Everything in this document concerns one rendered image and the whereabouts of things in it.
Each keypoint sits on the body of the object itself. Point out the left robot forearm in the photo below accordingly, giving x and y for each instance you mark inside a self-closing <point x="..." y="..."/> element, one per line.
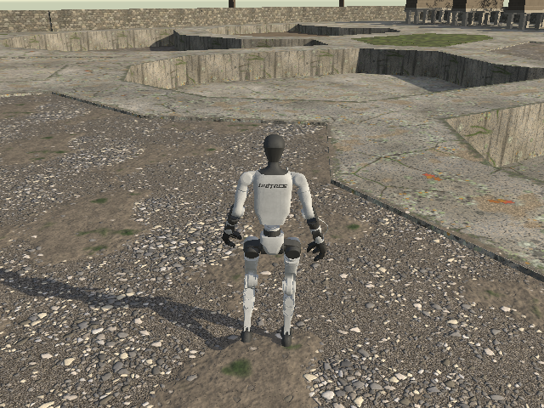
<point x="231" y="222"/>

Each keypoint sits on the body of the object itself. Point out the robot right upper arm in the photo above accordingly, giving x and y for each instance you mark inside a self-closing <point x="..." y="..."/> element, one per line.
<point x="304" y="194"/>

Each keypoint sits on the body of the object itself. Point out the robot right shin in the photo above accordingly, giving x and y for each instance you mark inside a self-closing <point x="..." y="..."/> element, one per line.
<point x="288" y="308"/>

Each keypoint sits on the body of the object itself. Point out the right robot forearm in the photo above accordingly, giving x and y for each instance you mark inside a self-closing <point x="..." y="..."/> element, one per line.
<point x="315" y="228"/>

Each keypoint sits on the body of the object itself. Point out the robot right foot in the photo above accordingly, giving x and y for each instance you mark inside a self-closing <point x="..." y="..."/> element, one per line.
<point x="286" y="340"/>

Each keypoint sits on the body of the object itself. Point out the robot right hand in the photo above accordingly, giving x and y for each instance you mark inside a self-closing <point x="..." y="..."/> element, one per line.
<point x="319" y="248"/>

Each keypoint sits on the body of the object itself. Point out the robot left hand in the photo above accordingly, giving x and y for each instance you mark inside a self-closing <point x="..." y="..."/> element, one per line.
<point x="233" y="235"/>

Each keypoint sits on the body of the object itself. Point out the robot left upper arm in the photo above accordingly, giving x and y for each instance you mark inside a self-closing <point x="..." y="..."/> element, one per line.
<point x="241" y="193"/>

